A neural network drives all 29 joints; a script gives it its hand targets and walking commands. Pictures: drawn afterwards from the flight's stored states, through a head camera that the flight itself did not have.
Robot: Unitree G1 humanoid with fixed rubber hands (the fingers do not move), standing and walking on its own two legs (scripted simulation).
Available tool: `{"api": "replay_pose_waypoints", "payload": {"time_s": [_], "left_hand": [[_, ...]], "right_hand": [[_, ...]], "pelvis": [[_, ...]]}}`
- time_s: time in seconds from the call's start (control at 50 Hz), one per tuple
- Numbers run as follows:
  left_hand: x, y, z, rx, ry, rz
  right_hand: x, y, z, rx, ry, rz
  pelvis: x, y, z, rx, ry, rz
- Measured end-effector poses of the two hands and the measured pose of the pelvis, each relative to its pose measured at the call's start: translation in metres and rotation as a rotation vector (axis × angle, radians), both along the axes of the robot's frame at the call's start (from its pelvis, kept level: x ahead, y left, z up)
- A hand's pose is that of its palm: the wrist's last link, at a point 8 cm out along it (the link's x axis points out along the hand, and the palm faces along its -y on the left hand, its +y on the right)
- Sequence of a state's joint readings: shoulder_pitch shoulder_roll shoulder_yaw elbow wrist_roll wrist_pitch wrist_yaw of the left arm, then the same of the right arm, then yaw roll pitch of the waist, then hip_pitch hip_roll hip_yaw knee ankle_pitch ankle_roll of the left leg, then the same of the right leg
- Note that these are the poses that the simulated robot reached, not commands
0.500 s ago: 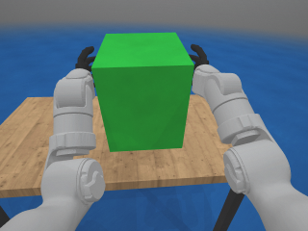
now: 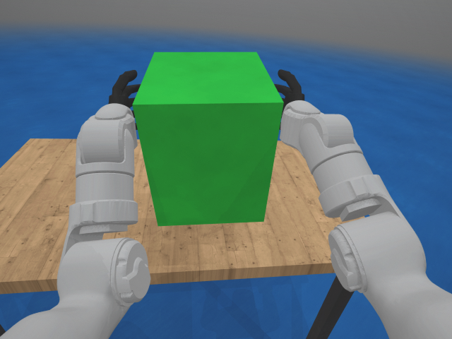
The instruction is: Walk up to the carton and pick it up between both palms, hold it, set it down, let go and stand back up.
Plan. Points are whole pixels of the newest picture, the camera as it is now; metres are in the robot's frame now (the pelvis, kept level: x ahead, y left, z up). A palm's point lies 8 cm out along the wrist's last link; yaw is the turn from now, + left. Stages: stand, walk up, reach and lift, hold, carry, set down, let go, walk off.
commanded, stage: hold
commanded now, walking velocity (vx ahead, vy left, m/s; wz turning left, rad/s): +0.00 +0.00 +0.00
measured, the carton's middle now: (208, 136) +0.39 +0.00 +0.26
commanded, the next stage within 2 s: none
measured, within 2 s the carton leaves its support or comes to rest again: neither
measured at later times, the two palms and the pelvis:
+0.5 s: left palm (117, 107) +0.37 +0.14 +0.32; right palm (293, 105) +0.36 -0.13 +0.33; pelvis -0.01 +0.00 +0.00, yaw -1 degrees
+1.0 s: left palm (126, 110) +0.38 +0.13 +0.31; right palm (298, 111) +0.36 -0.14 +0.32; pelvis -0.01 +0.00 +0.00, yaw -1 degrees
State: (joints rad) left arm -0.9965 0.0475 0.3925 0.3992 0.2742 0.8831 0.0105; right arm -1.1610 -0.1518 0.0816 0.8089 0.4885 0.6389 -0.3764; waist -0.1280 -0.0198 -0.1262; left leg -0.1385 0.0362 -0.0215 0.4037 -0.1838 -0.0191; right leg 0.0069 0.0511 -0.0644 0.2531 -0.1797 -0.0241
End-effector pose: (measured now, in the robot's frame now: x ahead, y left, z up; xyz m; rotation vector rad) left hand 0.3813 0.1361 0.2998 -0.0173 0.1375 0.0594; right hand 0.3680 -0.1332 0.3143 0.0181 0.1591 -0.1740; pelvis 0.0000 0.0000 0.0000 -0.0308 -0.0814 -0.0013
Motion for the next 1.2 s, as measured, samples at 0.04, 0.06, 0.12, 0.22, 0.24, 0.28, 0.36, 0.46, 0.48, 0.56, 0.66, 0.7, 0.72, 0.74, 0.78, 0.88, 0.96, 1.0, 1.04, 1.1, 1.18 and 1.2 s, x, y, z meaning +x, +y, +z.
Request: {"api": "replay_pose_waypoints", "payload": {"time_s": [0.04,0.06,0.12,0.22,0.24,0.28,0.36,0.46,0.48,0.56,0.66,0.7,0.72,0.74,0.78,0.88,0.96,1.0,1.04,1.1,1.18,1.2], "left_hand": [[-0.002,-0.002,-0.006,-0.002,0.002,-0.001],[-0.004,-0.002,-0.007,-0.003,-0.006,0.000],[-0.008,-0.002,-0.009,-0.003,-0.014,0.006],[-0.013,-0.002,-0.005,-0.010,-0.022,0.017],[-0.013,-0.002,-0.003,-0.013,-0.018,0.019],[-0.011,-0.002,-0.001,-0.012,0.002,0.018],[-0.010,0.000,0.008,0.001,-0.010,0.023],[-0.009,0.002,0.017,0.000,-0.017,0.028],[-0.009,0.002,0.018,0.001,-0.017,0.028],[-0.010,0.001,0.015,0.007,-0.003,0.024],[-0.013,0.000,0.009,0.007,-0.012,0.022],[-0.013,-0.002,0.006,0.002,-0.004,0.018],[-0.012,-0.003,0.005,-0.001,0.002,0.016],[-0.012,-0.003,0.004,0.000,0.005,0.013],[-0.012,-0.005,0.004,0.008,0.002,0.010],[-0.008,-0.010,0.006,0.022,0.011,0.002],[-0.006,-0.010,0.011,0.024,0.008,0.009],[-0.006,-0.009,0.013,0.020,0.003,0.013],[-0.006,-0.008,0.012,0.013,0.004,0.016],[-0.007,-0.006,0.012,0.007,-0.007,0.019],[-0.010,-0.004,0.010,0.002,-0.015,0.018],[-0.010,-0.003,0.007,-0.001,-0.005,0.014]], "right_hand": [[-0.002,-0.002,-0.004,-0.001,0.001,0.001],[-0.003,-0.002,-0.005,-0.002,-0.006,0.003],[-0.006,-0.002,-0.006,0.007,-0.015,0.005],[-0.009,-0.002,-0.003,0.031,-0.026,0.009],[-0.009,-0.002,-0.002,0.035,-0.023,0.009],[-0.007,-0.002,-0.001,0.044,-0.005,0.005],[-0.006,0.000,0.006,0.029,-0.014,0.014],[-0.005,0.002,0.015,0.020,-0.022,0.019],[-0.005,0.002,0.016,0.017,-0.022,0.020],[-0.005,0.002,0.014,0.003,-0.007,0.019],[-0.008,0.000,0.011,-0.004,-0.015,0.020],[-0.009,-0.001,0.008,0.002,-0.009,0.014],[-0.009,-0.002,0.007,0.007,-0.004,0.010],[-0.010,-0.003,0.006,0.010,0.000,0.007],[-0.010,-0.005,0.005,0.017,-0.003,0.004],[-0.008,-0.010,0.002,0.025,0.006,-0.002],[-0.005,-0.010,0.004,0.031,0.004,0.003],[-0.004,-0.009,0.006,0.025,-0.001,0.008],[-0.004,-0.008,0.007,0.017,-0.001,0.010],[-0.004,-0.006,0.009,0.009,-0.011,0.013],[-0.007,-0.003,0.010,-0.002,-0.019,0.015],[-0.007,-0.003,0.009,-0.001,-0.010,0.010]], "pelvis": [[0.000,0.002,0.000,-0.001,-0.002,-0.003],[-0.001,0.003,0.000,-0.002,-0.001,-0.005],[-0.002,0.005,0.000,-0.001,-0.001,-0.007],[-0.006,0.007,0.000,0.003,0.000,-0.011],[-0.007,0.007,0.000,0.004,0.002,-0.011],[-0.009,0.008,0.000,0.007,0.005,-0.011],[-0.010,0.007,0.000,0.008,0.015,-0.018],[-0.009,0.004,0.000,0.007,0.021,-0.015],[-0.008,0.004,0.000,0.007,0.019,-0.014],[-0.007,0.001,0.000,0.005,0.003,-0.009],[-0.006,-0.001,0.000,0.003,-0.005,-0.006],[-0.007,-0.002,0.000,0.003,-0.007,-0.001],[-0.007,-0.002,0.000,0.003,-0.008,0.000],[-0.008,-0.002,-0.001,0.003,-0.007,0.001],[-0.009,-0.001,-0.001,0.004,-0.003,0.000],[-0.011,0.000,-0.001,0.006,0.012,-0.009],[-0.011,0.000,-0.001,0.006,0.023,-0.016],[-0.010,-0.001,0.000,0.006,0.024,-0.016],[-0.008,-0.002,0.000,0.006,0.023,-0.016],[-0.006,-0.002,0.000,0.006,0.019,-0.015],[-0.006,-0.002,0.000,0.003,-0.001,-0.005],[-0.006,-0.002,0.000,0.004,-0.005,-0.002]]}}
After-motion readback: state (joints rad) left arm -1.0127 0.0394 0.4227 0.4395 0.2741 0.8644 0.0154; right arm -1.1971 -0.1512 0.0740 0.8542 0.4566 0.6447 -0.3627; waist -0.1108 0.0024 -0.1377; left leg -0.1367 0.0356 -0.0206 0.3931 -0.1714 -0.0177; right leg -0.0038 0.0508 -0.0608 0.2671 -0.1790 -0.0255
